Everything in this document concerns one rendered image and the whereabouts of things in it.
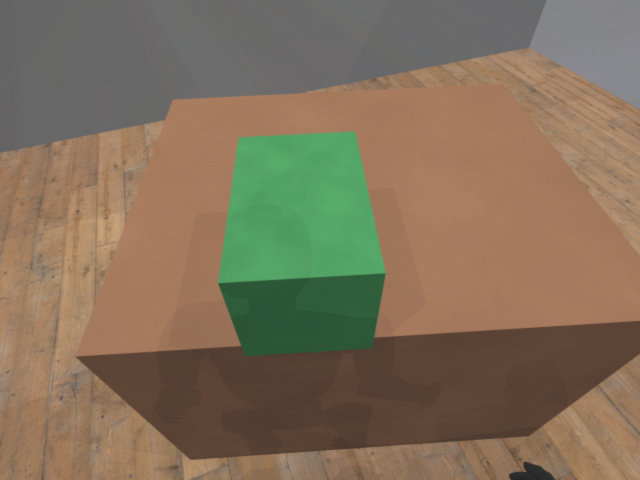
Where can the pedestal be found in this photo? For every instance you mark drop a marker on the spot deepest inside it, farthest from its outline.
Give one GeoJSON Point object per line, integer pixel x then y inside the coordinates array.
{"type": "Point", "coordinates": [509, 292]}

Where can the carton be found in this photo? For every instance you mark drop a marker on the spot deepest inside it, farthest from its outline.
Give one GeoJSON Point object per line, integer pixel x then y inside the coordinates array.
{"type": "Point", "coordinates": [301, 267]}

